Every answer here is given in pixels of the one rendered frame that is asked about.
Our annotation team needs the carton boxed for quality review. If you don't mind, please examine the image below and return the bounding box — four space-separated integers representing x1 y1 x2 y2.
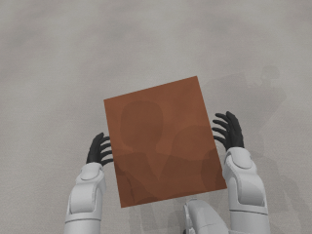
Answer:
103 75 227 209

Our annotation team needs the left robot forearm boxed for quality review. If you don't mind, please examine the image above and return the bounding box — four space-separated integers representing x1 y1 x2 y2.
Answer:
63 162 107 234

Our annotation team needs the robot right shin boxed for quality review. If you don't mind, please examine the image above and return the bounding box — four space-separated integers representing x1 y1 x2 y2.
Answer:
185 198 197 234

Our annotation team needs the right robot forearm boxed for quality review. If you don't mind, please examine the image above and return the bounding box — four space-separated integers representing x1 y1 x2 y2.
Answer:
222 146 271 234

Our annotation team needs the left robot hand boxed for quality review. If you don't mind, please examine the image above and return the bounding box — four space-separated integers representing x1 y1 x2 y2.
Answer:
86 133 114 166

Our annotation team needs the robot right thigh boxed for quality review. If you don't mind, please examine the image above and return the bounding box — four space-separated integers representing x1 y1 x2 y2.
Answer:
182 200 229 234

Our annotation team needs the right robot hand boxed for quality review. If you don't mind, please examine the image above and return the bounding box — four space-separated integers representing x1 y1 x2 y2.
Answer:
212 111 245 152

